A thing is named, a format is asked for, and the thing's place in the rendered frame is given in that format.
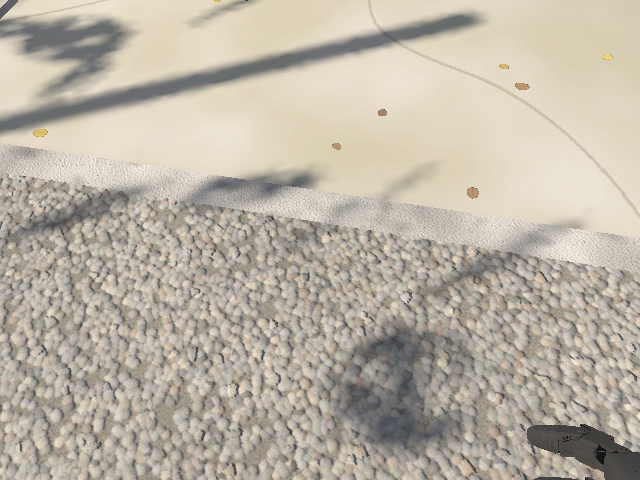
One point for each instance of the robot right hand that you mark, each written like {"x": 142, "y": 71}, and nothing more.
{"x": 589, "y": 446}

